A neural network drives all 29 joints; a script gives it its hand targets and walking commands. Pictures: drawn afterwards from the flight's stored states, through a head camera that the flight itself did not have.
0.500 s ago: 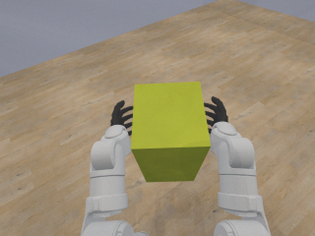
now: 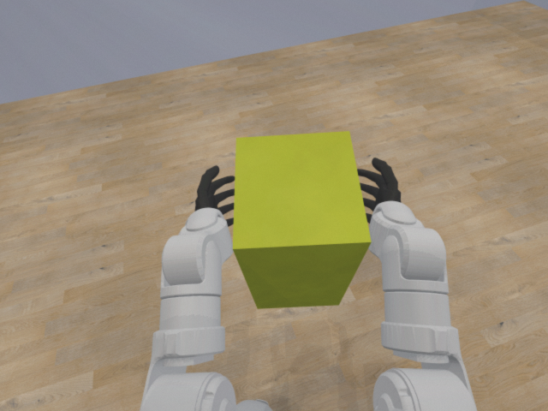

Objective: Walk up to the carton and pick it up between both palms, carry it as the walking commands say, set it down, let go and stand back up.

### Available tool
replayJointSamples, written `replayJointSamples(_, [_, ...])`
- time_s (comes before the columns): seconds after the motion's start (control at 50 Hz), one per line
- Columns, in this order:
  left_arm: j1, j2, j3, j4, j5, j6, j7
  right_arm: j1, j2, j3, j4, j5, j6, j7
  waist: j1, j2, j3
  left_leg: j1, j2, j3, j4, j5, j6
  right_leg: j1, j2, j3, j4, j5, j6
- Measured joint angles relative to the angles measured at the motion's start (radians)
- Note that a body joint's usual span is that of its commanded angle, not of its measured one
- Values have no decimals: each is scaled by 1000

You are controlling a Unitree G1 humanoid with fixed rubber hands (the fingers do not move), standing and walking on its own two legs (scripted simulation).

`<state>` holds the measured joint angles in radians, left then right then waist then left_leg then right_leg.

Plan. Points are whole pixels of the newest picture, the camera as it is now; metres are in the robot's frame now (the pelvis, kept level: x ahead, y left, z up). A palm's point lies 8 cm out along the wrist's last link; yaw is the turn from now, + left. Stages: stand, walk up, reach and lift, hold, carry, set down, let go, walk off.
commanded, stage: carry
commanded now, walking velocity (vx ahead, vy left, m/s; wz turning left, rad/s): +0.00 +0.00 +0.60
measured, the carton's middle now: (295, 234) +0.37 +0.00 +0.04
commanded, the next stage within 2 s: none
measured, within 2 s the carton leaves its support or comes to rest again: neither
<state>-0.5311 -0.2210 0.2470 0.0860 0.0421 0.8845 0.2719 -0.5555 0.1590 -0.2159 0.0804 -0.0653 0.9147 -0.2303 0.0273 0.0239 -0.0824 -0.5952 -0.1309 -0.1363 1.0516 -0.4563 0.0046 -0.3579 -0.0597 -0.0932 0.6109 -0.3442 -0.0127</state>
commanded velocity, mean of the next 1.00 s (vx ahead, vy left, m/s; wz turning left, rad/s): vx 0.00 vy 0.00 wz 0.30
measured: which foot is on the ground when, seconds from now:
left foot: up 0.00-0.24, down 0.26-0.76, up 0.78-0.98, down 1.00-1.00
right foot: down 0.00-0.26, up 0.28-0.70, down 0.72-1.00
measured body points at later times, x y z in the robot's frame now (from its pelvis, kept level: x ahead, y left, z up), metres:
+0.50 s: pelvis +0.01 +0.12 +0.00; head +0.06 +0.15 +0.44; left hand +0.31 +0.38 +0.06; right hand +0.41 +0.15 +0.07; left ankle +0.03 +0.21 -0.73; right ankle +0.01 -0.03 -0.67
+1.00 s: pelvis -0.02 +0.13 +0.00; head -0.02 +0.11 +0.45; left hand +0.25 +0.40 +0.13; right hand +0.36 +0.18 +0.12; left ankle -0.06 +0.24 -0.72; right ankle +0.01 +0.01 -0.73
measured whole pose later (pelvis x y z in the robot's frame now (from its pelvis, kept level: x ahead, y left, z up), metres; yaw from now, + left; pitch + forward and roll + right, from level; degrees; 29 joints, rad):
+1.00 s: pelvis -0.02 +0.13 +0.00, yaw +26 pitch +6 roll +0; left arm -0.58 -0.22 0.29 0.13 0.05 0.91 0.26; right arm -0.59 0.16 -0.24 0.13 -0.07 0.93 -0.25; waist 0.02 0.04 -0.13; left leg -0.48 -0.09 -0.14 0.70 -0.19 -0.01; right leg -0.36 -0.05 -0.07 0.59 -0.33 0.00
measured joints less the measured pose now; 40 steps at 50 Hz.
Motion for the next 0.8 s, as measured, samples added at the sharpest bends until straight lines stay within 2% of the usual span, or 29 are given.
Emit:
replayJointSamples(0.06, [-2,-1,12,2,1,7,-8,-4,5,0,0,0,9,0,0,1,-8,-10,35,5,76,19,-4,16,-53,-11,0,-12,19])
replayJointSamples(0.16, [-14,-2,30,14,1,17,-19,-17,6,0,10,0,22,-6,-1,2,-11,-12,71,24,43,48,-10,25,-140,-38,0,-21,70])
replayJointSamples(0.22, [-16,-3,31,16,1,18,-18,-18,4,0,10,0,22,-10,-1,-2,-13,1,74,59,-120,102,-10,23,-185,-70,17,-34,107])
replayJointSamples(0.26, [-24,-3,37,16,1,18,-18,-28,4,0,12,0,22,-11,-2,3,-14,49,75,65,-307,249,-7,-4,-202,-81,114,-68,114])
replayJointSamples(0.3, [-33,-2,41,16,1,12,-18,-29,6,-2,12,0,10,-9,-3,5,-21,57,67,26,-322,103,3,-83,-168,-38,341,-223,114])
replayJointSamples(0.34, [-1,-2,43,15,1,2,-18,-13,23,-3,26,-3,0,-9,-2,-18,15,42,35,-3,-282,121,9,-132,-108,21,525,-313,114])
replayJointSamples(0.42, [53,-2,37,7,0,1,-21,-9,38,-6,63,-9,-5,-9,-1,-19,28,42,7,-61,-361,190,17,-220,-11,27,569,-310,114])
replayJointSamples(0.54, [-9,-1,43,-18,0,-14,6,-10,29,-7,53,-9,-75,5,-1,-14,23,42,-28,-124,-433,252,25,-224,51,29,384,-264,114])
replayJointSamples(0.64, [-32,-1,43,-17,0,-13,11,-18,19,-7,49,-9,-75,1,-1,-5,16,42,-33,-155,-481,295,19,-168,97,29,178,-231,114])
replayJointSamples(0.7, [-32,-1,44,-17,0,-10,9,-20,19,-8,49,-9,-69,-1,0,-2,12,42,-40,-157,-490,308,12,-77,101,31,10,-149,114])
replayJointSamples(0.74, [-31,-1,44,-16,0,-7,8,-20,19,-8,49,-9,-63,-3,-1,11,11,43,-44,-156,-488,312,7,-46,98,30,-61,10,96])
replayJointSamples(0.76, [-29,-1,43,-16,0,-5,8,-20,18,-8,49,-9,-60,-6,-1,19,11,44,-44,-154,-478,311,4,-44,100,29,-63,70,68])
replayJointSamples(0.8, [-28,-1,37,-5,0,-1,8,-20,11,-10,49,-9,-47,-12,-1,23,9,44,-45,-135,-410,247,-10,-24,100,30,-54,57,4])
